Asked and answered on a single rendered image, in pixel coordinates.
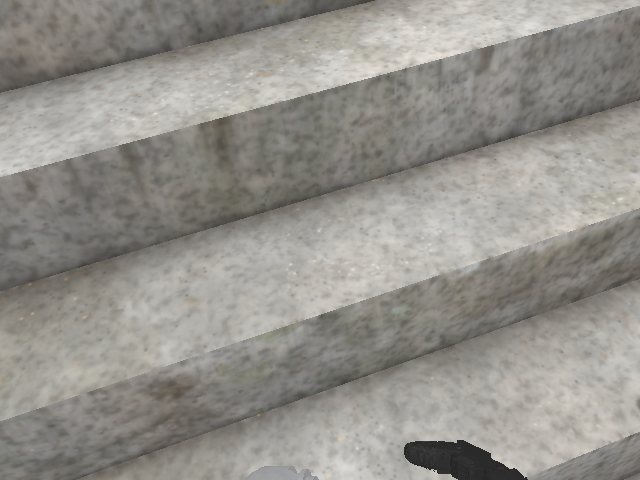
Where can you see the right robot hand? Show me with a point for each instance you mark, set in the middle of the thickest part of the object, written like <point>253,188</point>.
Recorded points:
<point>462,460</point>

